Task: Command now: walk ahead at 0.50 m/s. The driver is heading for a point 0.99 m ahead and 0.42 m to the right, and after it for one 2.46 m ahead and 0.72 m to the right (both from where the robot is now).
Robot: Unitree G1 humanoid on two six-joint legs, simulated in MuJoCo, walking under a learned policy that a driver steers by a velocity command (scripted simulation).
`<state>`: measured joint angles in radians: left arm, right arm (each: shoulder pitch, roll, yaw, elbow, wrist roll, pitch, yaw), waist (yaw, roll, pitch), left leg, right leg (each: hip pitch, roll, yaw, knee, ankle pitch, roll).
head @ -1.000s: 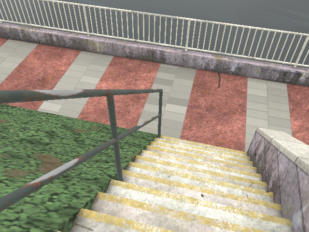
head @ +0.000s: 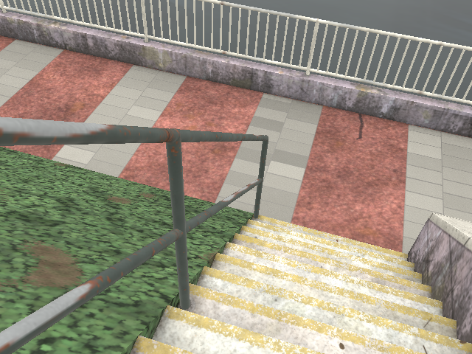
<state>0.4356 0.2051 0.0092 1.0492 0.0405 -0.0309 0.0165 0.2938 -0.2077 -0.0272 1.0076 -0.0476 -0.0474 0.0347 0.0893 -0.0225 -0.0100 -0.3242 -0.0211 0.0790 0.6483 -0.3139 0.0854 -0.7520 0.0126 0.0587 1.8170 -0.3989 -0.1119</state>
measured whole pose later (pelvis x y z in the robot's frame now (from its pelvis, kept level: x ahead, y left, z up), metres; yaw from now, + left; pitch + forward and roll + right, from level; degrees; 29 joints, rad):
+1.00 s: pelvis +0.49 -0.07 -0.40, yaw -29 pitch +0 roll +1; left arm 0.40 0.20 -0.02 0.90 0.06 -0.06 -0.13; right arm 0.44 -0.26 -0.02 1.03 -0.12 -0.10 0.02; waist 0.01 -0.01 -0.04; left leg -0.24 -0.04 0.15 0.61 -0.38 0.07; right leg -1.00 -0.05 0.06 1.67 -0.06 -0.09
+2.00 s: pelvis +0.88 -0.37 -0.77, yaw -37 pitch +0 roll -3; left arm 0.46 0.17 0.00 1.05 0.06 -0.05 -0.09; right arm 0.38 -0.27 -0.08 1.04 -0.09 -0.12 0.04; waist 0.01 0.06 -0.01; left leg -0.16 0.02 0.02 0.38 -0.19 0.06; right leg -0.48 -0.09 -0.05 1.91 -0.88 0.06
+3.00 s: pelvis +0.93 -0.38 -0.83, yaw -5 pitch +4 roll +0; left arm 0.26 0.28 0.01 0.79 0.05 -0.04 -0.09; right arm 0.26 -0.28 0.03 0.85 0.00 -0.09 0.09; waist 0.02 -0.03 -0.03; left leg -0.47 -0.11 -0.03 0.85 -0.44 0.07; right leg -0.59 -0.06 0.00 1.14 -0.33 0.18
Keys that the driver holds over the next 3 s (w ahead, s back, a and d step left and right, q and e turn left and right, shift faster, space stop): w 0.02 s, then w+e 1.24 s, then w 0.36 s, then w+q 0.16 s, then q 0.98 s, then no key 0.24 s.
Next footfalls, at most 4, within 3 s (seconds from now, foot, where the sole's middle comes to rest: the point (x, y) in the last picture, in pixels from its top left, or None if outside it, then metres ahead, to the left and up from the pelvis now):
0.42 right None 0.26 -0.14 -0.96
0.82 left None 0.54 -0.01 -1.16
1.42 right None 0.67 -0.39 -1.36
1.94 left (311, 342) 0.96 -0.31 -1.56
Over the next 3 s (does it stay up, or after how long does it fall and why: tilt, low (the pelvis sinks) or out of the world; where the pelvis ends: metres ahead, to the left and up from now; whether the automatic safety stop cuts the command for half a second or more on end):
stays up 0.93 -0.38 -0.83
